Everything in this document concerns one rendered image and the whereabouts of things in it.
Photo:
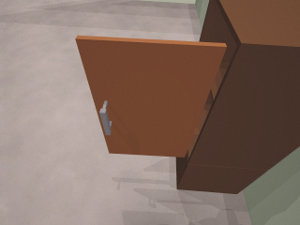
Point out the handle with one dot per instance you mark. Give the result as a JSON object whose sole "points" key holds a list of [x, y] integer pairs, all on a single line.
{"points": [[107, 125]]}

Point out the cupboard door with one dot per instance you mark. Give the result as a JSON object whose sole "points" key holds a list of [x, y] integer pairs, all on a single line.
{"points": [[156, 90]]}

